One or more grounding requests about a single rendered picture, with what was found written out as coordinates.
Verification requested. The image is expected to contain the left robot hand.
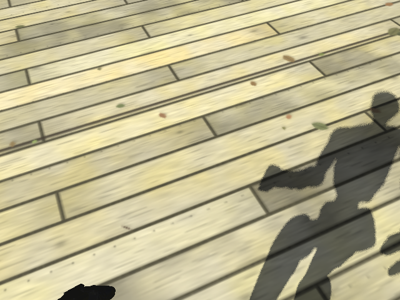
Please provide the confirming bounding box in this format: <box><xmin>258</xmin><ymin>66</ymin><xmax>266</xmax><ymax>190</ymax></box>
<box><xmin>58</xmin><ymin>284</ymin><xmax>116</xmax><ymax>300</ymax></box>

